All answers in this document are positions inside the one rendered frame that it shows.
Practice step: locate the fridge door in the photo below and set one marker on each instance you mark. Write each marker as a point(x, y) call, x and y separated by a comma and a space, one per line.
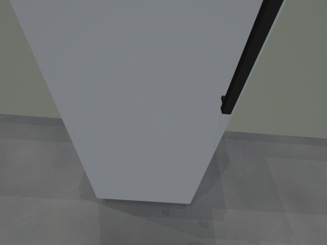
point(138, 85)

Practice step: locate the handle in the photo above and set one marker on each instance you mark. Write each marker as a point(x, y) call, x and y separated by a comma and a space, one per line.
point(262, 25)

